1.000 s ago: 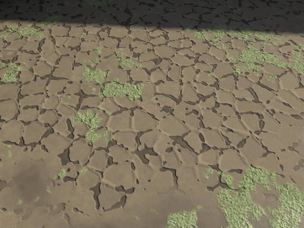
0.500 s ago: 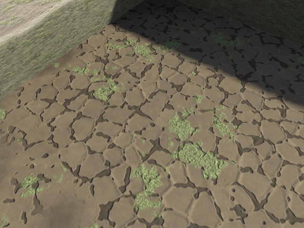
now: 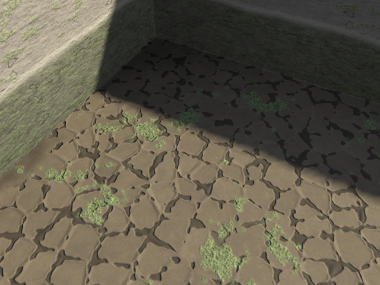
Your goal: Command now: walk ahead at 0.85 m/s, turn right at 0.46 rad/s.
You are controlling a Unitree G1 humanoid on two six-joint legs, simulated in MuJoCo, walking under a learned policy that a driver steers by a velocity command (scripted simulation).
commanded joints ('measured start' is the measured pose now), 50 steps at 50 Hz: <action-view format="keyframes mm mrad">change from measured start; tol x16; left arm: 1 40 -10 2 -51 14 31 1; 8 -206 -11 -18 -157 58 -32 -81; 14 54 227 35 -103 111 -34 -46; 50 -130 22 6 87 63 59 17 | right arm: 1 -117 -23 4 -48 -3 -35 -1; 12 -25 -212 -22 20 17 42 -67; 14 301 3 46 31 -1 43 -38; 18 -14 -137 13 7 24 68 -59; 50 -81 -72 27 140 8 69 -69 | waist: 1 67 105 99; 10 60 113 -12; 12 192 117 -128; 14 1 -246 -417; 15 92 -65 -596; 19 7 52 -179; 50 25 65 -73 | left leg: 1 -119 266 -144 -291 364 94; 8 56 247 -4 -236 686 77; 12 210 217 6 248 905 -3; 13 50 132 5 561 463 -43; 14 -315 -21 -129 993 -461 -106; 15 -282 -22 -345 1041 -440 -93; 33 16 116 -204 19 89 -63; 37 -234 157 -279 -89 -196 -19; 50 -87 106 -217 1 149 -26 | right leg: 1 -71 -56 55 -34 63 28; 6 105 78 -110 -604 490 31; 12 376 183 -103 -818 440 -55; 14 956 -249 464 -648 1291 -313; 20 314 -96 240 -951 660 -216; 24 248 -69 139 -981 593 -212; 33 163 17 136 -995 -218 -74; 50 382 106 5 -823 211 9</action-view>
